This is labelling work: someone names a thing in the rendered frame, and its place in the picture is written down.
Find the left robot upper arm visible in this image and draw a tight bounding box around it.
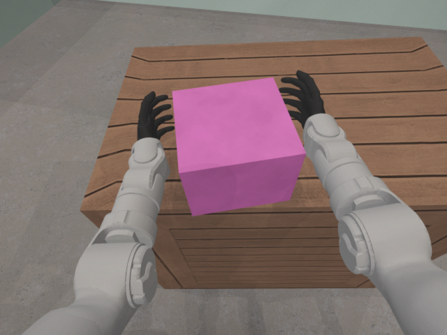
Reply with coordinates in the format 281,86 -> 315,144
22,242 -> 158,335

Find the right robot forearm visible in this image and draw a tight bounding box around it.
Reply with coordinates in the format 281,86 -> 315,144
302,113 -> 432,257

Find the robot left hand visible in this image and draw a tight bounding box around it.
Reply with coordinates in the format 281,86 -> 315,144
138,91 -> 175,140

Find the carton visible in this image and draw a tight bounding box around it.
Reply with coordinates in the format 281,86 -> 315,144
173,77 -> 306,216

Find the left robot forearm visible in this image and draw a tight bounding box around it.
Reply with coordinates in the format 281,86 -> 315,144
74,137 -> 170,293

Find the pedestal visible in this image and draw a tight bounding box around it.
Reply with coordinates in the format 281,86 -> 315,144
80,36 -> 447,289

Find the robot right hand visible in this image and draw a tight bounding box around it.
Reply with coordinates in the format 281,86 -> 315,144
279,70 -> 325,129

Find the right robot upper arm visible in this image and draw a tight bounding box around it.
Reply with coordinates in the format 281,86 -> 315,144
338,203 -> 447,335

